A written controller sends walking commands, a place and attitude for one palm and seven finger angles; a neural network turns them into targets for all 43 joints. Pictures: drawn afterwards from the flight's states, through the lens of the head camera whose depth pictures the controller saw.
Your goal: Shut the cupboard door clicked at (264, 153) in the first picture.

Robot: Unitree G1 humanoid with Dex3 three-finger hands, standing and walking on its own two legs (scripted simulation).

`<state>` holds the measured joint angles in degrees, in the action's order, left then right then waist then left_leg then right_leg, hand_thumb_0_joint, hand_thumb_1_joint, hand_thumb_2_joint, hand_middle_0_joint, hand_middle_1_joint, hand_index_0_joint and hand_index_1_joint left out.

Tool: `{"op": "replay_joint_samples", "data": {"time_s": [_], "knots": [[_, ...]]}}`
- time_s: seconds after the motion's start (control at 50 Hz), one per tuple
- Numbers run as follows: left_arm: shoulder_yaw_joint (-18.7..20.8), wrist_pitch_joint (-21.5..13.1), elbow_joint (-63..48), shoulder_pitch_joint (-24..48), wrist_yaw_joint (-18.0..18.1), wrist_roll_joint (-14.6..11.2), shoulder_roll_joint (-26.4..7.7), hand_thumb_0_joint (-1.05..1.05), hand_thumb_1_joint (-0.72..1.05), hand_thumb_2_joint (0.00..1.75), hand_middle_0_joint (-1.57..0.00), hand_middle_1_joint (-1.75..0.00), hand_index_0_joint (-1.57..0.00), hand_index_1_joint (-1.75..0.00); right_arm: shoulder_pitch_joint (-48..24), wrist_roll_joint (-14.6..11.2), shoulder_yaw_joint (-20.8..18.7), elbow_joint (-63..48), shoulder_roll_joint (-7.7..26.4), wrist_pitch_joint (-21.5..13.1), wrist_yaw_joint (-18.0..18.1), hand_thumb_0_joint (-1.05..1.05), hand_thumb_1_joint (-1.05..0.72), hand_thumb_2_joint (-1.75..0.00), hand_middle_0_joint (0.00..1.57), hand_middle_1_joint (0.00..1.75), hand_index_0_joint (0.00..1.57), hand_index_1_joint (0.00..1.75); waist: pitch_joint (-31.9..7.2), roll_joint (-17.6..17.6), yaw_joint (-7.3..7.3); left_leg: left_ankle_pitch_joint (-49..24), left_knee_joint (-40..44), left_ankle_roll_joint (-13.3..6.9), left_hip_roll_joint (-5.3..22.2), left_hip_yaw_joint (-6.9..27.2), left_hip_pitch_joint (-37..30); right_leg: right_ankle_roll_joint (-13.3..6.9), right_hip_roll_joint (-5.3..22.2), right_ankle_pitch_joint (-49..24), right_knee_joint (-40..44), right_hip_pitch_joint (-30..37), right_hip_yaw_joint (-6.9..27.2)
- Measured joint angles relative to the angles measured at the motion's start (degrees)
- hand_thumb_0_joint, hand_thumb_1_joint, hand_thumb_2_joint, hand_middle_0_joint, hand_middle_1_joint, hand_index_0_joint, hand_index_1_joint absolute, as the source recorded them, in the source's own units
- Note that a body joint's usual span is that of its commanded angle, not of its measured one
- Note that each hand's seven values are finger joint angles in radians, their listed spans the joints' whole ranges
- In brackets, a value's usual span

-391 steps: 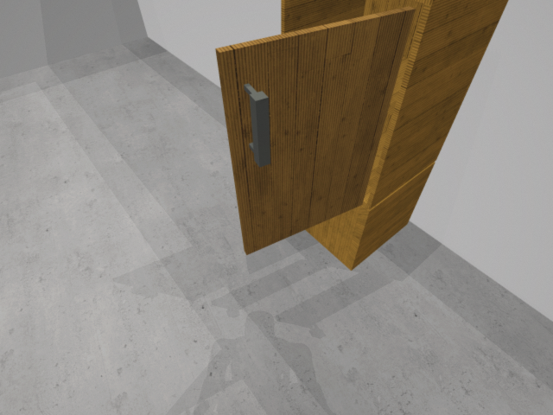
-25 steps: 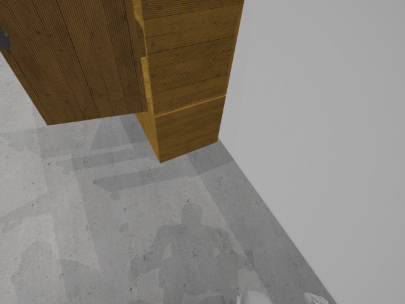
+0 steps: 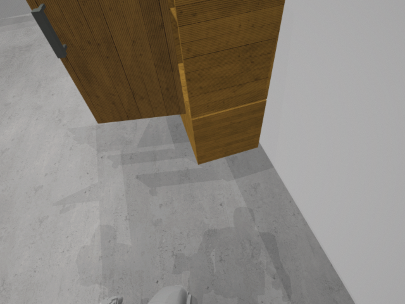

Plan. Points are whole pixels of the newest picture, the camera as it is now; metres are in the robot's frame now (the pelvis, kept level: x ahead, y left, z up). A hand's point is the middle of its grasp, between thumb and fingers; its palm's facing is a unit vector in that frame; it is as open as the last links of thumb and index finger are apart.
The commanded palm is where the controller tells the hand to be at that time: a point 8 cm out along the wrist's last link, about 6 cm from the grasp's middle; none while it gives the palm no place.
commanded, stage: take the last steps up to it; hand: left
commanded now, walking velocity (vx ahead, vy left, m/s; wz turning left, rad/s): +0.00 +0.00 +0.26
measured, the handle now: (52, 31) +0.88 +0.50 +0.11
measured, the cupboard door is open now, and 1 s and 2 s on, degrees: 78 78 78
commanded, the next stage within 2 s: come to a stop and stand still in 1.38 s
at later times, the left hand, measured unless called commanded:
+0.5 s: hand out of the picture -0.01 +0.27 -0.18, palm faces +0.22 -0.96 -0.18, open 7.4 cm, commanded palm none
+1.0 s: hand (106, 236) +0.30 +0.28 -0.17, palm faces +0.18 -0.97 -0.18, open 7.4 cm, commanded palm none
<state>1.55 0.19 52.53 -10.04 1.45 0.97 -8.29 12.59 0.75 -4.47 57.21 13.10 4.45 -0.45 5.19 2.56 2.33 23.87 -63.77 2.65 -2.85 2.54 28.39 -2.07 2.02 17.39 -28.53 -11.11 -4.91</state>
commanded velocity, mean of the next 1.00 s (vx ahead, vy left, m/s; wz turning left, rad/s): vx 0.28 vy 0.10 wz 0.08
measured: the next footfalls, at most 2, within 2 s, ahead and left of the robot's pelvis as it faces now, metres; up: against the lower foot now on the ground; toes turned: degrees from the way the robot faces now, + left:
left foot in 0.34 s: +0.03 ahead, +0.14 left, +0.00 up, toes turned +12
right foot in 0.90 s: +0.30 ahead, +0.05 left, +0.00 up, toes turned +4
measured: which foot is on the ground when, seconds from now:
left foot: up 0.00-0.32, down 0.34-0.90, up 0.92-1.00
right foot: down 0.00-0.34, up 0.36-0.88, down 0.90-1.00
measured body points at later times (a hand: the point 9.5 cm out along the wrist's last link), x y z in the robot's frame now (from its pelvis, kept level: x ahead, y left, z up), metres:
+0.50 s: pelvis +0.04 +0.08 +0.00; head +0.05 +0.10 +0.45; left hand -0.02 +0.32 -0.16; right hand +0.14 -0.14 -0.14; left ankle -0.01 +0.13 -0.74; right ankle +0.03 -0.06 -0.65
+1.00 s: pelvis +0.22 +0.10 -0.01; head +0.25 +0.09 +0.43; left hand +0.29 +0.33 -0.15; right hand +0.13 -0.11 -0.17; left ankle +0.06 +0.18 -0.65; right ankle +0.26 +0.04 -0.74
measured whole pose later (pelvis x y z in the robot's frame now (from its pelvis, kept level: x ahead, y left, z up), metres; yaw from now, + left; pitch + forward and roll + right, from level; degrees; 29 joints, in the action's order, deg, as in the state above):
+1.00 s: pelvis +0.22 +0.10 -0.01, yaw +11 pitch -1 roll +1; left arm 2.2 -3.4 55.4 -7.4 0.3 0.6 -7.0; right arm 26.7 0.5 -1.2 68.1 6.6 -0.4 0.8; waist 4.7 1.5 2.3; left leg 22.9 -66.3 -2.4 -2.4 -1.0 16.1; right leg -5.2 -0.6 16.1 -34.1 -17.9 -8.2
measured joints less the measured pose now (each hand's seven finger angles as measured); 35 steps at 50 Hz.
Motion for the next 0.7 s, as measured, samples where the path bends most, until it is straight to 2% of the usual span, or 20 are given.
{"op": "replay_joint_samples", "data": {"time_s": [0.06,0.14,0.26,0.32,0.34,0.36,0.4,0.44,0.48,0.58,0.7], "knots": [[0.4,-0.5,0.6,-1.5,0.3,0.0,0.0,0.00,0.92,0.90,-0.20,-0.30,-0.20,-0.30,-1.0,-0.1,0.2,0.5,-0.1,0.2,0.0,0.00,-0.91,-0.90,0.20,0.30,0.20,0.29,-0.2,-0.8,-0.59,-0.7,0.7,0.7,1.9,-0.4,-0.7,0.0,0.8,-0.2,1.2,1.3,-1.6],[0.6,-0.7,1.7,-3.5,0.1,0.5,-0.9,0.00,0.93,0.90,-0.20,-0.30,-0.20,-0.30,-3.0,-0.1,0.6,1.0,-0.2,0.2,0.1,0.00,-0.91,-0.90,0.20,0.30,0.20,0.29,-0.3,-2.0,-2.03,1.1,8.2,0.8,3.3,-1.4,-3.9,0.3,1.9,0.2,1.2,1.9,-3.3],[1.4,-0.9,4.5,-7.3,-0.9,1.0,-2.3,0.00,0.92,0.90,-0.20,-0.30,-0.20,-0.30,-5.8,-0.1,1.5,0.3,-0.8,-1.0,-0.5,0.00,-0.92,-0.90,0.19,0.30,0.19,0.29,-0.8,-4.0,-4.74,2.7,20.5,-0.3,2.9,-5.2,-9.6,2.0,4.0,1.5,-0.2,2.0,-5.4],[2.1,-0.4,6.3,-9.5,-1.4,1.0,-3.6,0.00,0.91,0.90,-0.20,-0.30,-0.20,-0.30,-6.2,0.0,2.0,-0.6,-1.3,-2.3,-0.8,0.00,-0.91,-0.90,0.19,0.30,0.19,0.29,-1.7,-5.4,-5.54,-0.8,29.9,-1.4,2.1,-7.4,-14.0,3.6,5.4,3.3,-2.7,1.4,-6.2],[2.3,-0.1,6.8,-10.3,-1.6,0.8,-4.0,0.00,0.91,0.90,-0.20,-0.30,-0.20,-0.30,-6.1,0.1,2.2,-1.1,-1.4,-3.0,-0.8,0.00,-0.91,-0.90,0.19,0.30,0.19,0.29,-2.1,-5.7,-5.51,-4.3,33.0,-2.9,1.7,-7.6,-15.1,3.8,6.0,4.6,-5.0,0.5,-6.3],[2.5,0.6,7.5,-10.5,-1.7,0.6,-4.4,0.00,0.91,0.90,-0.20,-0.30,-0.20,-0.30,-6.0,0.3,2.2,-1.5,-1.7,-3.8,-0.6,0.00,-0.91,-0.90,0.20,0.30,0.20,0.29,-2.0,-6.2,-5.50,-6.5,32.5,-4.5,1.1,-7.8,-14.8,3.7,6.3,7.9,-9.8,-1.2,-5.1],[2.5,1.9,8.7,-10.4,-1.7,0.7,-4.7,0.00,0.91,0.90,-0.20,-0.30,-0.20,-0.30,-5.1,0.5,2.6,-1.9,-2.2,-4.7,-0.1,0.00,-0.91,-0.90,0.20,0.30,0.20,0.29,-2.1,-6.5,-5.61,-5.5,31.8,-6.6,0.5,-8.4,-15.6,2.9,5.4,11.9,-22.4,-6.1,-1.5],[2.4,2.4,9.3,-9.8,-2.0,1.0,-4.5,0.01,0.91,0.90,-0.20,-0.30,-0.20,-0.30,-3.0,0.5,3.0,-1.9,-2.7,-5.3,0.4,0.00,-0.91,-0.90,0.20,0.30,0.20,0.29,-2.8,-5.9,-5.13,-5.1,34.3,-7.4,0.1,-8.2,-17.6,2.3,4.6,9.8,-31.4,-10.8,0.2],[2.2,2.1,9.0,-8.6,-2.3,1.1,-4.2,0.01,0.91,0.90,-0.20,-0.30,-0.20,-0.30,-0.6,0.3,3.3,-1.1,-3.2,-5.8,0.8,0.00,-0.91,-0.90,0.20,0.30,0.20,0.29,-3.1,-5.4,-4.72,-6.6,38.3,-7.5,-0.6,-7.7,-20.1,2.2,4.3,5.3,-36.0,-14.7,1.3],[1.6,0.7,7.0,-4.9,-2.4,0.9,-3.2,0.01,0.91,0.90,-0.20,-0.30,-0.20,-0.30,5.4,0.0,3.8,2.5,-4.1,-6.6,1.3,0.00,-0.93,-0.90,0.20,0.30,0.20,0.30,-2.9,-4.3,-3.86,-9.0,46.4,-8.7,-2.2,-6.5,-25.7,2.8,4.0,-1.9,-36.2,-21.1,2.5],[1.0,0.6,5.9,-0.3,-2.3,0.6,-1.8,0.00,0.91,0.90,-0.20,-0.30,-0.20,-0.30,12.1,0.1,4.1,6.5,-5.2,-6.9,1.7,0.00,-0.92,-0.90,0.20,0.30,0.20,0.30,-2.5,-3.4,-1.67,-7.7,50.5,-9.2,-3.7,-6.1,-31.2,2.5,3.3,-5.2,-27.2,-22.7,1.2]]}}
